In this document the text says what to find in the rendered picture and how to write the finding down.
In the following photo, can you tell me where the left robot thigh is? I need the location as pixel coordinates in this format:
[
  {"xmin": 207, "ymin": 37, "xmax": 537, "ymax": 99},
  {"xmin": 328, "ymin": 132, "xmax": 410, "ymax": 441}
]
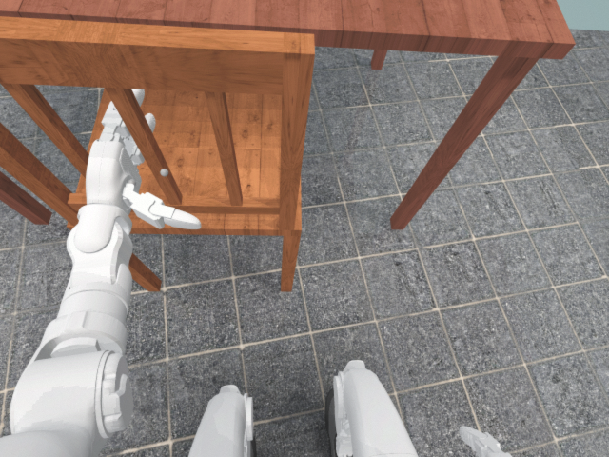
[{"xmin": 188, "ymin": 391, "xmax": 253, "ymax": 457}]

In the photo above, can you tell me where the table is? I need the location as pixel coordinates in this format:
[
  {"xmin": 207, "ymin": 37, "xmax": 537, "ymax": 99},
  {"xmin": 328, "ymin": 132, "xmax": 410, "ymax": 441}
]
[{"xmin": 0, "ymin": 0, "xmax": 576, "ymax": 229}]

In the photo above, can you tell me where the chair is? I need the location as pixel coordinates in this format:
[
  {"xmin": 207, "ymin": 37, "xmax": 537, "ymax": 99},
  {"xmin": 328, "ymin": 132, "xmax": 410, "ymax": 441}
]
[{"xmin": 0, "ymin": 16, "xmax": 315, "ymax": 292}]

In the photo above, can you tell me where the robot right foot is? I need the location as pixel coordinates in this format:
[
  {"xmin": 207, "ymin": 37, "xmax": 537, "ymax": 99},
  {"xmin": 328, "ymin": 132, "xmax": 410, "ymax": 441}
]
[{"xmin": 325, "ymin": 388, "xmax": 353, "ymax": 457}]

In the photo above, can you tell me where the robot left hand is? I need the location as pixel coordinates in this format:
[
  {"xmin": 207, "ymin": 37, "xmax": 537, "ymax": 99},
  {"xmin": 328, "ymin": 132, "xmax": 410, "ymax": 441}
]
[{"xmin": 86, "ymin": 89, "xmax": 201, "ymax": 229}]

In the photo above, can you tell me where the left robot forearm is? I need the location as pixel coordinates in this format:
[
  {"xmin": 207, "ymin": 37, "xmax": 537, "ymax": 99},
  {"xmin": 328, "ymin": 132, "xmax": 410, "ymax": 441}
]
[{"xmin": 10, "ymin": 203, "xmax": 133, "ymax": 434}]

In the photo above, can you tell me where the left robot upper arm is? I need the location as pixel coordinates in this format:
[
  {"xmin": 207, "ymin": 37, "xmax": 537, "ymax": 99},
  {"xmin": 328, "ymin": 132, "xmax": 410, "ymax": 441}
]
[{"xmin": 0, "ymin": 350, "xmax": 133, "ymax": 457}]

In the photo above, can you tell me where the robot right hand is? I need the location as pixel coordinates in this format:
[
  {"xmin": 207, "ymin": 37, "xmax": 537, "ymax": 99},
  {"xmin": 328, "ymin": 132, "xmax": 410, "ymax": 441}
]
[{"xmin": 459, "ymin": 426, "xmax": 512, "ymax": 457}]

